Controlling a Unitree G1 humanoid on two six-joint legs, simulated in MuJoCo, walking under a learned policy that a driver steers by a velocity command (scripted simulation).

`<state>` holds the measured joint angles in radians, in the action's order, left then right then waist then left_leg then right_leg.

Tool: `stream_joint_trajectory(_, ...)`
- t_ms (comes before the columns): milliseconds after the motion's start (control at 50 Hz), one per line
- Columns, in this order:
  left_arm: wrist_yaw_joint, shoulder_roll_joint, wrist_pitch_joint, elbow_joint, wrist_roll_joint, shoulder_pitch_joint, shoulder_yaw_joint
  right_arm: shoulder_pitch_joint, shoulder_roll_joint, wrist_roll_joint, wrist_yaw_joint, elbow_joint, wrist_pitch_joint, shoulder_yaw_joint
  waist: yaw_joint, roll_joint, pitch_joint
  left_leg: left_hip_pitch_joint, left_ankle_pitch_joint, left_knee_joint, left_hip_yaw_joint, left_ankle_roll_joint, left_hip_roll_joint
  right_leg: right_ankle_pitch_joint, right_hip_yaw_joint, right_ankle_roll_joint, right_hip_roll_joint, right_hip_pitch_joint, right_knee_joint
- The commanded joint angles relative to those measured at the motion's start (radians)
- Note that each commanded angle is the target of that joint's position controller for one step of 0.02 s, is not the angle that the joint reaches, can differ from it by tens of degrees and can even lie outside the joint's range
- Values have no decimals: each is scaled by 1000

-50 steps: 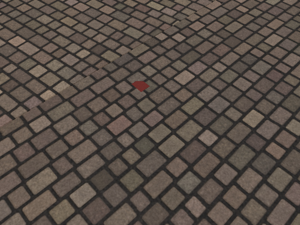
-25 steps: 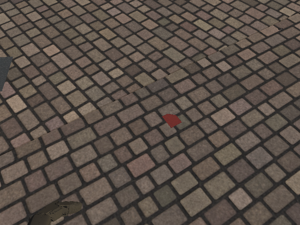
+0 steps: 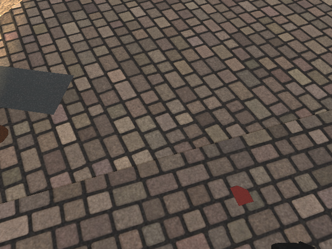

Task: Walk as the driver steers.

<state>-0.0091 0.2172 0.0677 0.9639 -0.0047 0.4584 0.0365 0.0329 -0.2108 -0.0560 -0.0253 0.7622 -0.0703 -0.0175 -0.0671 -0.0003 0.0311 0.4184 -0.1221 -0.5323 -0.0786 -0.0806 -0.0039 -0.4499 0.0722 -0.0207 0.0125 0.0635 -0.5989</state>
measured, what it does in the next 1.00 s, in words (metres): walks ahead, turning right: right foot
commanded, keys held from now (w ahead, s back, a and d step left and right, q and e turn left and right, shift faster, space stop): w+e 0.82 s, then w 0.06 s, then no key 0.12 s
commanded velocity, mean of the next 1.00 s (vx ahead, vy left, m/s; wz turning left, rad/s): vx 0.49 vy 0.00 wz -0.41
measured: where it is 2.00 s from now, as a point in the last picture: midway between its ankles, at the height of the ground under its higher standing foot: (219, 213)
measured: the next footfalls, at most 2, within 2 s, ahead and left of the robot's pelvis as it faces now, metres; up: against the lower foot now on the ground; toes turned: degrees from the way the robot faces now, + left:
right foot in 0.52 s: +0.39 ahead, -0.12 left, +0.00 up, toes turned -19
left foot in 1.04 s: +0.74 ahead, -0.10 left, +0.00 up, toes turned -29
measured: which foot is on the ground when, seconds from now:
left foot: down 0.00-0.54, up 0.56-1.00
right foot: up 0.00-0.50, down 0.52-1.00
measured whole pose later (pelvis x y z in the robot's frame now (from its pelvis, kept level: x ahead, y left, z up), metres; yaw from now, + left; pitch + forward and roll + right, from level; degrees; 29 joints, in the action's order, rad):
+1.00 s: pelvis +0.51 -0.10 +0.01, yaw -29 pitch +2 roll -1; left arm 0.01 0.26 0.05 0.89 -0.01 0.43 0.06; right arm 0.04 -0.24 -0.04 -0.02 0.74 -0.05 -0.02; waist -0.09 0.04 0.05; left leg 0.58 -0.02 -0.59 -0.01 0.00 0.03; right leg -0.35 -0.15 -0.11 -0.14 -0.04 -0.30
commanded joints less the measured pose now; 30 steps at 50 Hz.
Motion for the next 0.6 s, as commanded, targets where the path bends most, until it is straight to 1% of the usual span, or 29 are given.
stream_joint_trajectory(20, 12, 139, 0, -85, -8, 12, 30, 385, -242, 30, 22, 58, 8, -81, 164, 124, -212, -637, -215, 258, 658, -197, 412, -54, -93, -55, -5, 603, -622)
stream_joint_trajectory(40, 5, 126, 3, -100, -5, -44, 31, 298, -180, 32, 19, 46, 6, -62, 128, 86, -96, -516, -168, 278, 512, -167, 365, 34, -119, -65, 30, 610, -609)
stream_joint_trajectory(60, 0, 101, 3, -96, 0, -62, 26, 251, -131, 30, 15, 46, -3, -49, 101, 60, -44, -411, -82, 319, 402, -133, 318, 95, -124, -63, 56, 569, -561)
stream_joint_trajectory(80, -3, 94, -7, -86, -7, -62, 28, 228, -107, 31, 17, 47, -11, -43, 79, 72, -20, -352, -49, 348, 322, -101, 282, 123, -121, -56, 70, 531, -524)
stream_joint_trajectory(100, -10, 81, -21, -73, -19, -37, 27, 221, -89, 34, 22, 55, -18, -37, 58, 83, -11, -308, -19, 375, 259, -77, 252, 150, -121, -47, 77, 493, -507)
stream_joint_trajectory(120, -17, 71, -31, -70, -23, -34, 27, 238, -94, 33, 24, 65, -28, -38, 53, 96, -12, -288, 41, 386, 230, -81, 253, 168, -116, -41, 72, 474, -509)
stream_joint_trajectory(160, -25, 66, -43, -81, -24, -76, 32, 270, -106, 40, 27, 87, -43, -43, 44, 72, 7, -302, 124, 407, 160, -79, 247, 222, -117, -31, 75, 526, -501)
stream_joint_trajectory(180, -28, 64, -46, -89, -24, -108, 33, 284, -110, 41, 28, 94, -46, -45, 47, 64, 16, -313, 140, 416, 129, -75, 241, 258, -116, -27, 79, 560, -491)
stream_joint_trajectory(240, -34, 58, -51, -123, -23, -210, 32, 331, -104, 39, 32, 118, -47, -43, 63, 56, 39, -350, 209, 419, 51, -69, 234, 354, -107, -17, 79, 645, -421)
stream_joint_trajectory(300, -42, 41, -48, -160, -23, -311, 21, 348, -104, 40, 36, 133, -45, -40, 78, 61, 60, -361, 275, 410, -29, -52, 213, 445, -59, -16, 67, 631, -265)
stream_joint_trajectory(340, -48, 32, -47, -189, -26, -382, 12, 379, -114, 40, 42, 148, -44, -41, 97, 64, 73, -389, 330, 403, -65, -45, 223, 469, -11, -27, 59, 609, -167)
stream_joint_trajectory(380, -52, 32, -46, -215, -28, -436, 7, 417, -124, 38, 48, 169, -38, -42, 113, 60, 84, -450, 401, 377, -92, -41, 240, 446, 28, -51, 46, 599, -93)
stream_joint_trajectory(400, -54, 36, -45, -225, -29, -448, 7, 427, -130, 36, 52, 176, -34, -44, 113, 62, 83, -484, 460, 352, -106, -37, 249, 418, 43, -66, 35, 587, -66)
stream_joint_trajectory(420, -53, 41, -45, -229, -30, -443, 9, 425, -139, 34, 55, 180, -30, -45, 104, 67, 73, -511, 572, 311, -123, -31, 255, 381, 60, -84, 16, 558, -45)
stream_joint_trajectory(440, -50, 49, -46, -228, -31, -425, 12, 418, -152, 33, 59, 181, -25, -47, 90, 80, 53, -535, 723, 254, -140, -26, 260, 334, 81, -104, -12, 514, -34)
stream_joint_trajectory(460, -46, 60, -47, -221, -32, -390, 18, 410, -168, 32, 63, 181, -20, -51, 70, 98, 24, -555, 869, 178, -153, -23, 265, 278, 100, -127, -44, 462, -32)
stream_joint_trajectory(480, -41, 76, -46, -206, -33, -324, 27, 399, -184, 29, 65, 180, -11, -55, 38, 108, -19, -563, 966, 60, -163, -25, 268, 223, 110, -153, -80, 387, -24)
stream_joint_trajectory(500, -36, 100, -40, -178, -35, -226, 41, 394, -198, 29, 64, 175, -1, -60, -2, 106, -80, -533, 944, -106, -165, -25, 269, 196, 101, -180, -109, 265, 15)
stream_joint_trajectory(520, -26, 142, -32, -134, -45, -76, 63, 371, -203, 35, 59, 159, 3, -61, -79, 60, -157, -394, 749, -348, -178, -1, 248, 219, 30, -222, -91, 38, 103)
stream_joint_trajectory(540, -10, 256, -33, -126, -53, -6, 96, 395, -118, 45, 48, 109, -2, -43, -70, -108, -257, -63, 122, -698, -178, 39, 154, 166, -347, -317, 181, -250, 122)
stream_joint_trajectory(560, -11, 312, -42, -146, -24, -37, 107, 357, -122, 49, 32, 46, -12, -47, -33, -188, -322, 238, -432, -945, 1, 73, -48, 233, -849, -449, 351, -383, 286)
stream_joint_trajectory(580, -4, 279, -52, -138, -6, -65, 101, 239, -147, 37, 27, 25, -22, -49, -44, -42, -191, 348, -324, -931, 119, 62, 36, 242, -695, -404, 315, -304, 316)
stream_joint_trajectory(600, 2, 228, -51, -137, -1, -117, 88, 226, -140, 46, 23, 14, -35, -43, -7, -8, -84, 330, -231, -842, 112, 60, 75, 308, -574, -360, 288, -160, 338)
Velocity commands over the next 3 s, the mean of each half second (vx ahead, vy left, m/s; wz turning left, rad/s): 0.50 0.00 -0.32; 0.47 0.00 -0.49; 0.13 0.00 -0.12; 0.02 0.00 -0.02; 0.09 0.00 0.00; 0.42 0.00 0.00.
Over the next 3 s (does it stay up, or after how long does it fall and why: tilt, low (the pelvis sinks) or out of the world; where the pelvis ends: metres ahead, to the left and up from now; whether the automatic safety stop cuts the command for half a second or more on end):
stays up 0.88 -0.26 0.00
